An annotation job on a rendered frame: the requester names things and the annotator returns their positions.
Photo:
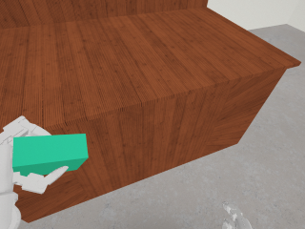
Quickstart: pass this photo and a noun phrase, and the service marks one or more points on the sponge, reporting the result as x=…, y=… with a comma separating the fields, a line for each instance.
x=42, y=154

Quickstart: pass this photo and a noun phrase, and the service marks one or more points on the left robot forearm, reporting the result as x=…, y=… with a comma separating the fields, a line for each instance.
x=10, y=216

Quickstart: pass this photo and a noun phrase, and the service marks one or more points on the robot left hand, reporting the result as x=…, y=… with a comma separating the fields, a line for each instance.
x=21, y=127

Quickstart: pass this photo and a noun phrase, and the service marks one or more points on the robot right hand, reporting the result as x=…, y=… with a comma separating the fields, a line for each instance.
x=237, y=216

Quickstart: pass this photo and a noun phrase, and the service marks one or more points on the table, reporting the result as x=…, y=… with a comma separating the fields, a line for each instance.
x=153, y=84

